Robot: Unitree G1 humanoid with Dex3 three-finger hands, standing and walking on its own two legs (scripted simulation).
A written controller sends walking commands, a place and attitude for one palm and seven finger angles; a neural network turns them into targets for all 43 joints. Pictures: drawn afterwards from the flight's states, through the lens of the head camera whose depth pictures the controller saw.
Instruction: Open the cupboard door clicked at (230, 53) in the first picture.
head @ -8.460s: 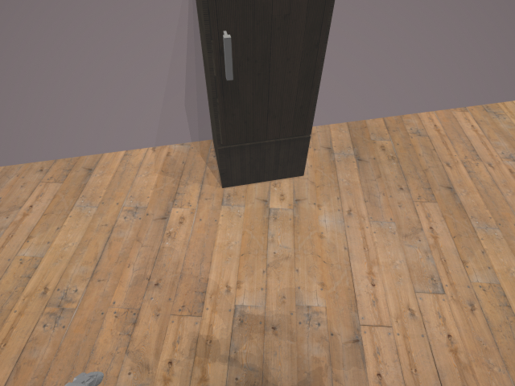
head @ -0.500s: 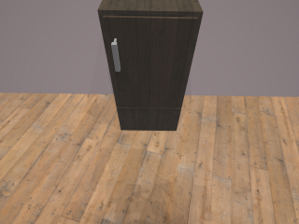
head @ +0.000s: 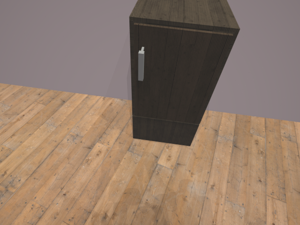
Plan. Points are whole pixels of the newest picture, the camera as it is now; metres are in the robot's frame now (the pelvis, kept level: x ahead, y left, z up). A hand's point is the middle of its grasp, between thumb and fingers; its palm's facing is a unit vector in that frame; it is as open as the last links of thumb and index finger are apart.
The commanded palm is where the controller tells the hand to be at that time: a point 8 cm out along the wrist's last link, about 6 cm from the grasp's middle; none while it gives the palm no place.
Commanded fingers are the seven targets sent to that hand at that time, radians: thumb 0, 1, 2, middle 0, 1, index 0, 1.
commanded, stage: take the last steps up to it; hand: left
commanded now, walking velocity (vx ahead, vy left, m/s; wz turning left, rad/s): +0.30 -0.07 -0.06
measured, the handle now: (141, 64) +0.79 +0.11 -0.02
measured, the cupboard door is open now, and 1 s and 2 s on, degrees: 0 0 0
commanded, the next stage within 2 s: come to a stop and stand still in 0.46 s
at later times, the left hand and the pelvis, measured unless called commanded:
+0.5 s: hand (124, 175) +0.30 +0.12 -0.16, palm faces -0.05 -0.97 -0.22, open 7.3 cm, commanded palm none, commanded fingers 0.00 0.90 0.90 -0.20 -0.30 -0.20 -0.30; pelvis +0.17 -0.06 -0.01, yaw -2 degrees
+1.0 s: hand (114, 192) +0.25 +0.14 -0.18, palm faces +0.06 -0.98 -0.20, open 7.3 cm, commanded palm none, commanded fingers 0.00 0.90 0.90 -0.20 -0.30 -0.20 -0.30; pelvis +0.23 -0.04 +0.00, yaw -2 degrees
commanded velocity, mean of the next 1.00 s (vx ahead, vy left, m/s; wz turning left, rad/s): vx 0.04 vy -0.01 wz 0.00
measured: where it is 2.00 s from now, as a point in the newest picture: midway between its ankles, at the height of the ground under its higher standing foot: outside the picture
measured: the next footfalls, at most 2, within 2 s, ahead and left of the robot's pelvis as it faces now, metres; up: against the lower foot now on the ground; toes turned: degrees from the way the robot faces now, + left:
right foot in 0.42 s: +0.30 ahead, -0.15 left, +0.00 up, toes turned -11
left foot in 0.92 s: +0.29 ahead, +0.05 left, +0.00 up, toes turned -1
